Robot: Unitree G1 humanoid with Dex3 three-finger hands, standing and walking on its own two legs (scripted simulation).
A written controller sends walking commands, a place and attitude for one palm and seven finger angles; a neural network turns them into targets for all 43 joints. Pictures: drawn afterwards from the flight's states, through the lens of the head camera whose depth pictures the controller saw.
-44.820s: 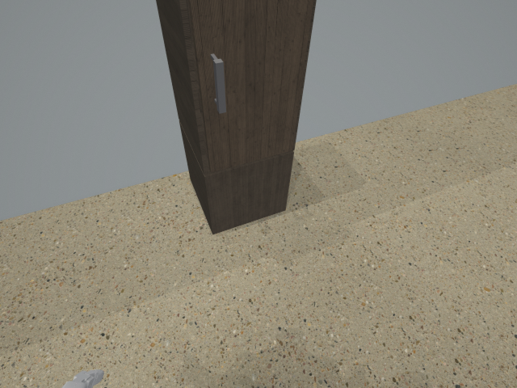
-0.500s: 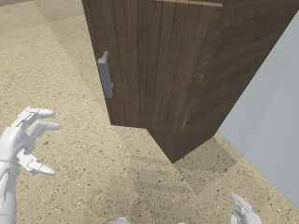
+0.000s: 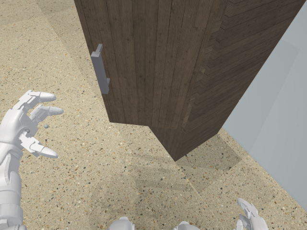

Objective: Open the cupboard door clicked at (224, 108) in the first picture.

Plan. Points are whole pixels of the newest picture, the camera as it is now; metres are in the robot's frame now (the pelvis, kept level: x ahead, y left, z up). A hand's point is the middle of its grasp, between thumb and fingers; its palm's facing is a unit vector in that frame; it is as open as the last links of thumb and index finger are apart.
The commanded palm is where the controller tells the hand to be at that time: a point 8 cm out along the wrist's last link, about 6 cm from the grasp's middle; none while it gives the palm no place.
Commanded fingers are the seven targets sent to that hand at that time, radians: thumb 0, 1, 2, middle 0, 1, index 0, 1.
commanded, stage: move the hooked fingers beside the handle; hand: left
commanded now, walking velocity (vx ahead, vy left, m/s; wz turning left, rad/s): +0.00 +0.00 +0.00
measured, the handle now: (102, 70) +0.56 +0.19 +0.06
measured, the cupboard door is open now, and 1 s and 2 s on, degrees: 51 51 51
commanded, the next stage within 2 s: none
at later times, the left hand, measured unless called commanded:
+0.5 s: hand (57, 107) +0.40 +0.27 +0.07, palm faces -0.08 -1.00 -0.01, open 14.0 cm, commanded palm +0.38 +0.32 +0.07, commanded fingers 0.00 -0.50 0.30 -0.30 -1.20 -0.30 -1.20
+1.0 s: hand (71, 90) +0.46 +0.25 +0.07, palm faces -0.07 -1.00 -0.01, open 14.0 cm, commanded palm +0.45 +0.30 +0.06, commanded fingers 0.00 -0.50 0.30 -0.30 -1.20 -0.30 -1.20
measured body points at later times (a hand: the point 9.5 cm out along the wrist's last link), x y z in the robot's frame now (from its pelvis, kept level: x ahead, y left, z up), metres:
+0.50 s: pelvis +0.01 +0.01 +0.00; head +0.09 +0.03 +0.44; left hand +0.40 +0.33 +0.07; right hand +0.09 -0.26 -0.10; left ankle +0.02 +0.10 -0.70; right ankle +0.01 -0.10 -0.70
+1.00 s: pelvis +0.00 +0.02 -0.01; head +0.11 +0.04 +0.43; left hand +0.46 +0.31 +0.07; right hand +0.04 -0.25 -0.12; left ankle +0.02 +0.10 -0.70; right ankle +0.01 -0.10 -0.70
